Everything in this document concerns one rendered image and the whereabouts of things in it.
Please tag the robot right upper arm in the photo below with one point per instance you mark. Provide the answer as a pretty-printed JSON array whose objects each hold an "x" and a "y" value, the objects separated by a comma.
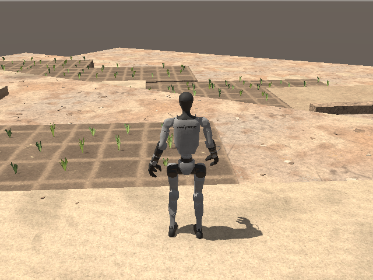
[{"x": 204, "y": 122}]

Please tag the robot torso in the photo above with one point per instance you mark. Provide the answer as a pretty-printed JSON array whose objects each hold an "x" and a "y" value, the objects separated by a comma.
[{"x": 186, "y": 140}]

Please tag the robot right foot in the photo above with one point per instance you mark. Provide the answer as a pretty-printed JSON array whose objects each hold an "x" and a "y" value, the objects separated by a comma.
[{"x": 198, "y": 233}]

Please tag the robot right forearm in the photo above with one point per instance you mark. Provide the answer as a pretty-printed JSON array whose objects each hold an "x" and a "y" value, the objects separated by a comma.
[{"x": 213, "y": 151}]

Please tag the robot left upper arm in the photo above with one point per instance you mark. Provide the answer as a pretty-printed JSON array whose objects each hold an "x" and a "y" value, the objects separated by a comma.
[{"x": 165, "y": 132}]

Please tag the right robot hand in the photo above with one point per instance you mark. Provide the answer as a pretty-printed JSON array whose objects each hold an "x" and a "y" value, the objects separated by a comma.
[{"x": 215, "y": 160}]

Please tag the left robot hand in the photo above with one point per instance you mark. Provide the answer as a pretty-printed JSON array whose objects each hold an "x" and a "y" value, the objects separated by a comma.
[{"x": 152, "y": 168}]

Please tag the robot left forearm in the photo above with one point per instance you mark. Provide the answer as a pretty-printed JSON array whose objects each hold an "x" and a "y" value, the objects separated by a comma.
[{"x": 156, "y": 156}]

